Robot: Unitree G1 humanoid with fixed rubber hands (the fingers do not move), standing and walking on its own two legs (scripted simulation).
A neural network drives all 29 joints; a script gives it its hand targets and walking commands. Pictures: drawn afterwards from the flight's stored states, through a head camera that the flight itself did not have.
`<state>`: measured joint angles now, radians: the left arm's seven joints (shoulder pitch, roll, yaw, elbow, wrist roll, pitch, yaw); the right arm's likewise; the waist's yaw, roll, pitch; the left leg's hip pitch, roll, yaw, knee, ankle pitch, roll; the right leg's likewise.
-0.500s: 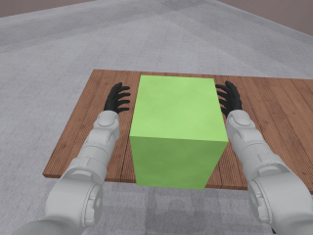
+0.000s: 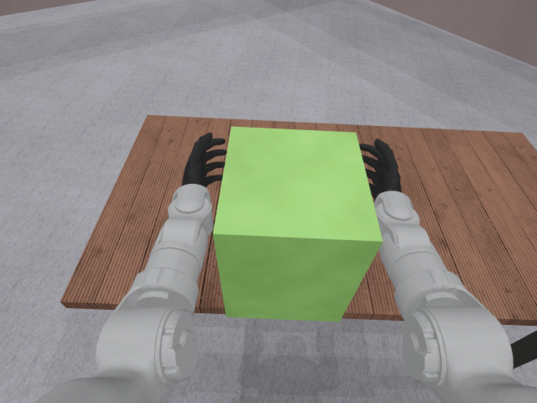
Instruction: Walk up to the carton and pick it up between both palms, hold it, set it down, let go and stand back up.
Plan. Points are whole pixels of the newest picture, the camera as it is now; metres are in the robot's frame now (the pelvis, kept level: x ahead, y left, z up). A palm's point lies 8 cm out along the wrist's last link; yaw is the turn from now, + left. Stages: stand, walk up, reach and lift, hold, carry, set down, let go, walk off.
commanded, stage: reach and lift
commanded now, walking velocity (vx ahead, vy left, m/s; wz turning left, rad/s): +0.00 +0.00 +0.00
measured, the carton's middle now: (288, 228) +0.39 +0.01 +0.03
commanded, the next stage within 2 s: none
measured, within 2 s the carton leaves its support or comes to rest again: leaves its support in 1.42 s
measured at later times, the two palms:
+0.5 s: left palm (192, 189) +0.39 +0.16 +0.11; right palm (386, 198) +0.41 -0.13 +0.11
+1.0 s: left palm (192, 189) +0.39 +0.16 +0.11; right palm (387, 201) +0.40 -0.13 +0.11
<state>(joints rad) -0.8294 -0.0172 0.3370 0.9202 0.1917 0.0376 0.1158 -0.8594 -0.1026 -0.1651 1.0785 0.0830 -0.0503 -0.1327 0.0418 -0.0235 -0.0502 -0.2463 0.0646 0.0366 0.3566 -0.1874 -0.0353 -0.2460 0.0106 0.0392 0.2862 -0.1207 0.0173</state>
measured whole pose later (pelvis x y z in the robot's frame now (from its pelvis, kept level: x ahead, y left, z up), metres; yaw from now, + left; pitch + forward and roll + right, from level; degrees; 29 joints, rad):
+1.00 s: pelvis +0.01 +0.01 +0.00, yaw +1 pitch -1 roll +0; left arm -0.67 -0.14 0.45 0.58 0.41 0.15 -0.03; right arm -0.69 0.04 -0.40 0.81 -0.24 -0.08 -0.02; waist 0.00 -0.05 0.04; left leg -0.08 0.04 0.03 0.28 -0.17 -0.02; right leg -0.09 -0.02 0.02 0.24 -0.13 0.03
